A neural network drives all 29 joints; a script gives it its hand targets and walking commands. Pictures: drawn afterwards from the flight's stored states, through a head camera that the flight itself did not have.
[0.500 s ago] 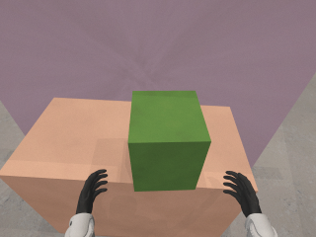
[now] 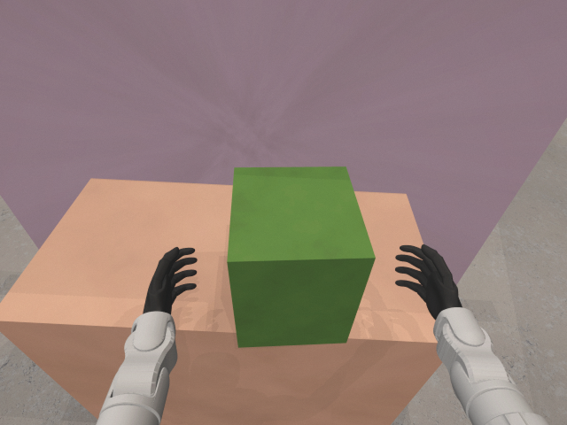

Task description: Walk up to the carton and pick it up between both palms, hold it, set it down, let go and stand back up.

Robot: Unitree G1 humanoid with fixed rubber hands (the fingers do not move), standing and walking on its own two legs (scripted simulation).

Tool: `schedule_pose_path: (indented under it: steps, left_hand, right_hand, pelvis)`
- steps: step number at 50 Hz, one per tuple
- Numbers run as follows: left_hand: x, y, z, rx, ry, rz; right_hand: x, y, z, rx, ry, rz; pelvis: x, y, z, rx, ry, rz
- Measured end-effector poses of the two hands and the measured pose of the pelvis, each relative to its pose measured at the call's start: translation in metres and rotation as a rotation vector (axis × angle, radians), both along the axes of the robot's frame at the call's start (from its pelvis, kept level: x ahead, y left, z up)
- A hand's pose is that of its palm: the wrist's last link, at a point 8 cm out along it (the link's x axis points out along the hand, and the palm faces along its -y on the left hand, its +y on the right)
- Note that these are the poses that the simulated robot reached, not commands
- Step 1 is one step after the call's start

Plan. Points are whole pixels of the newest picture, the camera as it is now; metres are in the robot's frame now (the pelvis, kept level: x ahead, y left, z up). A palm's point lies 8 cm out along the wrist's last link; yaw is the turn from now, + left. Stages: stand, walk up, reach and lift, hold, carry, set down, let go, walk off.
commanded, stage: reach and lift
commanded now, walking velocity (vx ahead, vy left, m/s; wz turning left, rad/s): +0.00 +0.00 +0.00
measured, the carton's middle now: (291, 257) +0.43 +0.01 -0.01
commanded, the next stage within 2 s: none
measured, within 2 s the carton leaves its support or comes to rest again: neither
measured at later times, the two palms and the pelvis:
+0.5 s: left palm (167, 239) +0.37 +0.20 +0.10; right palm (443, 230) +0.39 -0.21 +0.11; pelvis -0.01 +0.00 +0.00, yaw -1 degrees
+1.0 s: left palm (162, 196) +0.41 +0.20 +0.14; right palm (435, 185) +0.44 -0.20 +0.16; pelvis -0.01 +0.01 +0.00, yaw +0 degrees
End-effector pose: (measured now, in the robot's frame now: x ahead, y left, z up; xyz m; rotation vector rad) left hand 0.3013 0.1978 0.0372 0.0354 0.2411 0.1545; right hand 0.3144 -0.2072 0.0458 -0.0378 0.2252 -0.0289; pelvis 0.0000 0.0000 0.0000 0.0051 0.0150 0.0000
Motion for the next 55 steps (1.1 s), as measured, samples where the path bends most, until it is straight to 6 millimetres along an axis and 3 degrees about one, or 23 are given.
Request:
schedule_pose_path:
  steps: [21, 43, 50, 55]
  left_hand:
    - [0.062, -0.003, 0.054, -0.004, -0.02, -0.015]
    - [0.104, 0.007, 0.099, 0.001, -0.015, 0.005]
    - [0.113, 0.006, 0.105, 0.009, -0.013, 0.006]
    - [0.113, 0.006, 0.091, 0.018, -0.006, 0.004]
  right_hand:
    - [0.065, -0.005, 0.057, -0.011, -0.015, -0.007]
    - [0.116, 0.003, 0.108, -0.001, -0.004, -0.019]
    - [0.124, 0.008, 0.114, -0.005, 0.005, -0.022]
    - [0.124, 0.013, 0.1, -0.015, 0.022, -0.021]
  pelvis:
    - [-0.006, 0.003, -0.001, -0.004, 0.078, -0.012]
    - [-0.007, 0.004, -0.002, -0.012, 0.145, -0.003]
    - [-0.008, 0.005, -0.002, -0.014, 0.162, -0.001]
    - [-0.009, 0.006, -0.003, -0.017, 0.172, 0.003]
